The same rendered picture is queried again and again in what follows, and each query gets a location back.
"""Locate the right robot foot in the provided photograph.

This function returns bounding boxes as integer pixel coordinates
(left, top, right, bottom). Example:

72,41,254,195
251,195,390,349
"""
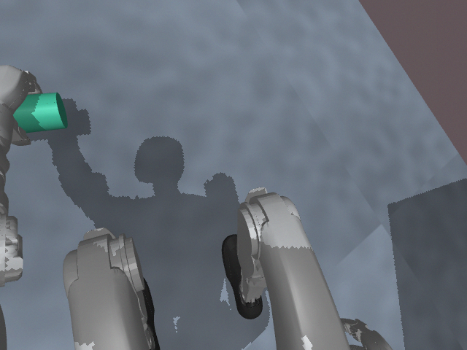
222,234,263,319

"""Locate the left robot arm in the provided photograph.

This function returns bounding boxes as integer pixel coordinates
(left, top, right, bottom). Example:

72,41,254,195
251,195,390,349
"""
0,104,23,350

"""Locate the bottle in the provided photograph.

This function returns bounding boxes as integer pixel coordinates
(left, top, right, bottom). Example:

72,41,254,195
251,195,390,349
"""
13,93,68,133

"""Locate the left robot hand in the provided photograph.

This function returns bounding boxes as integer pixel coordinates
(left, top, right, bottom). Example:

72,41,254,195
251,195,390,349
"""
0,65,43,146

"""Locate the right robot hand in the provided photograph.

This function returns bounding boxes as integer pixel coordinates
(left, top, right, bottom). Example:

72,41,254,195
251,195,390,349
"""
341,319,393,350

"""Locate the left robot foot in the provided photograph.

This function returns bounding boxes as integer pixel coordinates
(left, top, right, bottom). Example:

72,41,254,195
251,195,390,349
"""
142,277,160,350

